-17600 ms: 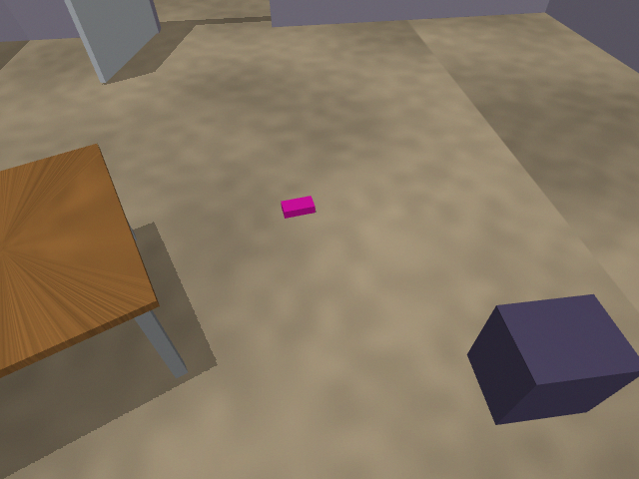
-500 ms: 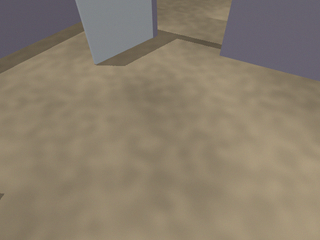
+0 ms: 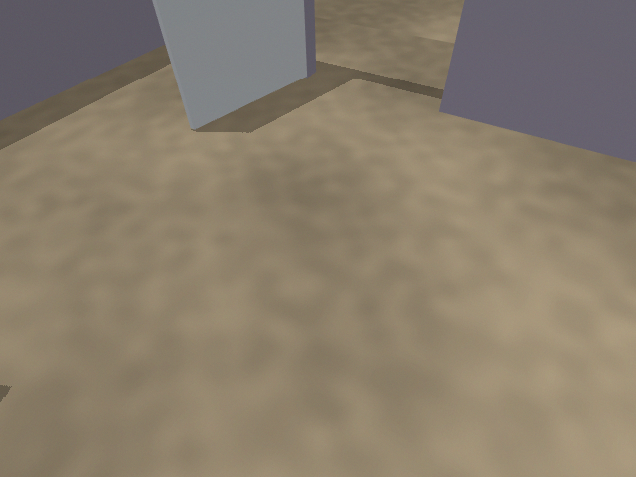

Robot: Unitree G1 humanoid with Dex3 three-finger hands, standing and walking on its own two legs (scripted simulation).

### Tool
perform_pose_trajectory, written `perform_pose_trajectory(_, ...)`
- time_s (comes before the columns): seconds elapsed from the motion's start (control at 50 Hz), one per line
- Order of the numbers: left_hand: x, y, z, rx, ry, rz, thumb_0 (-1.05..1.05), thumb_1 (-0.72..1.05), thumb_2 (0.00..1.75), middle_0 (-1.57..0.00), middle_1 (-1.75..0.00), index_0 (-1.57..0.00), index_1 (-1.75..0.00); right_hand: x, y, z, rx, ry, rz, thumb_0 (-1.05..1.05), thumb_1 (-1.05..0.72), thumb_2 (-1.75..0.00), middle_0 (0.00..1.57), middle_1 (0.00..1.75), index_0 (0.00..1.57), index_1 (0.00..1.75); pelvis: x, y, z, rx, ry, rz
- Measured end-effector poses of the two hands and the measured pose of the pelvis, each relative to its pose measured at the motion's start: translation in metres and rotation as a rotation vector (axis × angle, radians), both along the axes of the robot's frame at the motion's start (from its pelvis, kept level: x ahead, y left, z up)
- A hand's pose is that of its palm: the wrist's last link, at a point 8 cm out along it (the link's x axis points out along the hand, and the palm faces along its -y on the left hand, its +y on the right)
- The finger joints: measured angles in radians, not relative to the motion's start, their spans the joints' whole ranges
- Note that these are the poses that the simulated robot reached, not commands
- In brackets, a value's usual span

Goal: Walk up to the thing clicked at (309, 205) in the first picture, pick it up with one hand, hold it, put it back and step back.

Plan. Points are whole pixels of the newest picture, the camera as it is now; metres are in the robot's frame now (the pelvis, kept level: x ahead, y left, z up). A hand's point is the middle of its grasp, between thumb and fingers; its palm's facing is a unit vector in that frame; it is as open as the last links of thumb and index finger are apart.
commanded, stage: stand
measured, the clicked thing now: out of the picture +0.20 +0.49 -0.76
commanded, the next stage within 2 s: walk up in 1.08 s
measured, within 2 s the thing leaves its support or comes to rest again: neither
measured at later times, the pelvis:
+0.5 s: pelvis +0.00 +0.00 +0.00, yaw +0 degrees
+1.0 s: pelvis +0.00 +0.00 +0.00, yaw +0 degrees
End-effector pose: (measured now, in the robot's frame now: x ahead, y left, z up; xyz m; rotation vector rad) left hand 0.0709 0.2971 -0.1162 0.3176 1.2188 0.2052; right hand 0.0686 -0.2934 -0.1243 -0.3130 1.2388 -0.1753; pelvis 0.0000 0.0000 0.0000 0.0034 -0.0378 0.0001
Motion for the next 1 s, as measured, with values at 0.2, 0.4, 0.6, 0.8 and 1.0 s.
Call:
perform_pose_trajectory(0.2, -0.002, -0.002, 0.0, 0.0, 0.001, -0.005, 0.0, 0.91, 0.9, -0.2, -0.3, -0.2, -0.3, -0.003, -0.003, 0.0, -0.004, 0.0, -0.007, 0.0, -0.9, -0.9, 0.2, 0.3, 0.21, 0.3, 0.0, -0.001, 0.0, 0.0, -0.002, -0.001)
perform_pose_trajectory(0.4, -0.003, -0.002, 0.001, 0.002, -0.004, -0.006, 0.0, 0.91, 0.9, -0.2, -0.3, -0.2, -0.3, -0.01, -0.004, 0.0, -0.001, 0.007, -0.008, 0.0, -0.9, -0.9, 0.2, 0.3, 0.21, 0.3, -0.003, -0.002, 0.0, 0.001, -0.005, -0.002)
perform_pose_trajectory(0.6, -0.007, -0.001, 0.001, 0.009, 0.01, -0.005, 0.0, 0.91, 0.9, -0.2, -0.3, -0.2, -0.3, -0.016, -0.005, -0.002, 0.001, 0.023, -0.013, 0.0, -0.9, -0.9, 0.2, 0.3, 0.21, 0.3, -0.003, -0.004, 0.0, 0.0, -0.003, -0.003)
perform_pose_trajectory(0.8, -0.005, -0.003, -0.001, 0.004, 0.011, -0.007, 0.0, 0.91, 0.9, -0.2, -0.3, -0.2, -0.3, -0.016, -0.006, -0.001, -0.004, 0.029, -0.015, 0.0, -0.91, -0.9, 0.2, 0.3, 0.21, 0.3, -0.001, -0.003, 0.0, -0.001, 0.0, -0.004)
perform_pose_trajectory(1.0, 0.002, -0.003, -0.001, 0.0, -0.002, -0.016, 0.0, 0.91, 0.9, -0.2, -0.3, -0.2, -0.3, -0.009, -0.005, 0.001, -0.007, 0.009, -0.017, 0.0, -0.9, -0.9, 0.2, 0.3, 0.21, 0.3, 0.002, -0.002, 0.0, -0.002, -0.003, -0.006)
